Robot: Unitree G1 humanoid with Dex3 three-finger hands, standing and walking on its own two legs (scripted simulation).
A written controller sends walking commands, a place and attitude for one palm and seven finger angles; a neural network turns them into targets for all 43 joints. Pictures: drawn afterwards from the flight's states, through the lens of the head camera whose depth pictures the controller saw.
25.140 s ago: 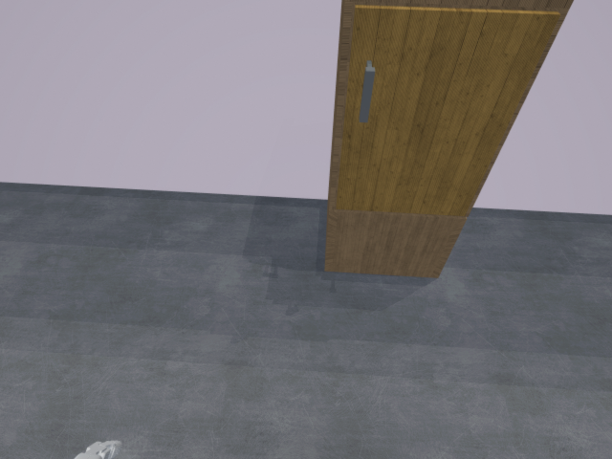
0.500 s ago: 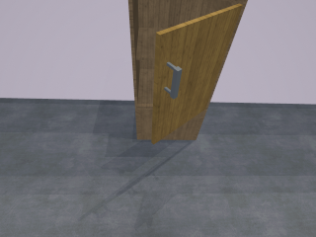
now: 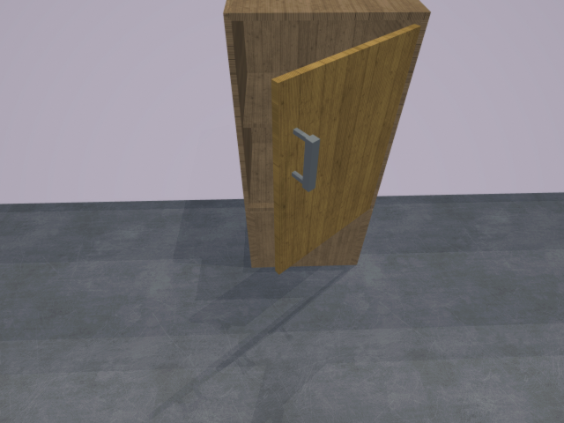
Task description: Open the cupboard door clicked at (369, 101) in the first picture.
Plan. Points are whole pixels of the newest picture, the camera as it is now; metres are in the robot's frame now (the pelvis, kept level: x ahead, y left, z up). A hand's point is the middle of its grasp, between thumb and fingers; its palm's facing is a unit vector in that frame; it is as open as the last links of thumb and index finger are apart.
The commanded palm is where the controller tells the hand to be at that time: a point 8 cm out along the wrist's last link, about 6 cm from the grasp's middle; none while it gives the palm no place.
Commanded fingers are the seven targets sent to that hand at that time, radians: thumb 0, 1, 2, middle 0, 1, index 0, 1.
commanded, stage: let the arm hang, fingers relaxed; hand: left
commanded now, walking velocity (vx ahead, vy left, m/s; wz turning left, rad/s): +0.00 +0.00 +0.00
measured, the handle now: (303, 160) +0.60 -0.01 +0.04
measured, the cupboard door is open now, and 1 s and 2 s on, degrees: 39 39 39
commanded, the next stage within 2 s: look to check the result in 0.18 s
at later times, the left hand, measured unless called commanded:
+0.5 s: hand out of the picture +0.01 +0.18 -0.17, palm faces +0.03 -0.98 -0.22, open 7.4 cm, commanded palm none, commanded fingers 0.00 0.90 0.90 -0.20 -0.30 -0.20 -0.30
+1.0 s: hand out of the picture +0.06 +0.19 -0.17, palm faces +0.01 -0.97 -0.25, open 7.4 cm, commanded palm none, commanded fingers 0.00 0.90 0.90 -0.20 -0.30 -0.20 -0.30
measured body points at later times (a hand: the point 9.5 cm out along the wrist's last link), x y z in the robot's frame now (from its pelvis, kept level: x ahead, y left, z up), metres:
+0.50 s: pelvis +0.02 +0.00 +0.00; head +0.03 -0.01 +0.45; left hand +0.01 +0.23 -0.15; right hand +0.03 -0.24 -0.16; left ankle +0.05 +0.10 -0.74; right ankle -0.02 -0.11 -0.74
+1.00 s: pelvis +0.03 -0.01 +0.00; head +0.05 -0.01 +0.45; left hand +0.06 +0.24 -0.15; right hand +0.08 -0.26 -0.15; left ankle +0.05 +0.10 -0.74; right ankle -0.02 -0.11 -0.74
